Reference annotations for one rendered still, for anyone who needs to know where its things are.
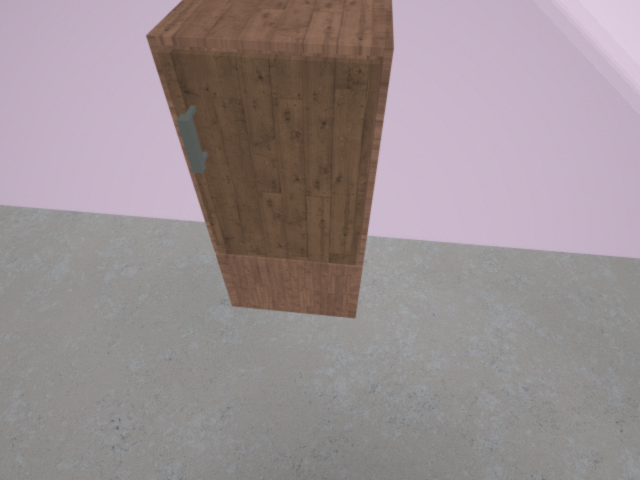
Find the cupboard door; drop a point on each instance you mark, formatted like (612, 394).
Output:
(288, 141)

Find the handle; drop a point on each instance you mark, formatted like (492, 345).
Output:
(190, 139)

